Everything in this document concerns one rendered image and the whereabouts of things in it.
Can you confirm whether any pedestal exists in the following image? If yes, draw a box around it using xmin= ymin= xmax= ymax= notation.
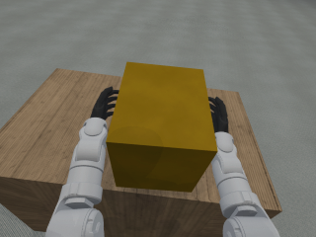
xmin=0 ymin=68 xmax=282 ymax=237

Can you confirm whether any right robot forearm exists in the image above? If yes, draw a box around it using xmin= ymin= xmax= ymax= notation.
xmin=210 ymin=131 xmax=280 ymax=237

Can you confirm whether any robot right upper arm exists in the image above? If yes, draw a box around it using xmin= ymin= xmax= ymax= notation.
xmin=222 ymin=216 xmax=279 ymax=237

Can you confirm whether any carton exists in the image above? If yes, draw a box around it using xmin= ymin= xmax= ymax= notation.
xmin=106 ymin=62 xmax=218 ymax=193

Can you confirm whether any left robot forearm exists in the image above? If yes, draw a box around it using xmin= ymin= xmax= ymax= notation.
xmin=44 ymin=118 xmax=108 ymax=237

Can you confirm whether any robot left hand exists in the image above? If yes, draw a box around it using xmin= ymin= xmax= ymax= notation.
xmin=90 ymin=86 xmax=119 ymax=120

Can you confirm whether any robot right hand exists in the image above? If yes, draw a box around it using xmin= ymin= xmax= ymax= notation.
xmin=208 ymin=97 xmax=229 ymax=133

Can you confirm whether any robot left upper arm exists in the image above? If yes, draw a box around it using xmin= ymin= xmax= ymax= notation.
xmin=45 ymin=207 xmax=105 ymax=237

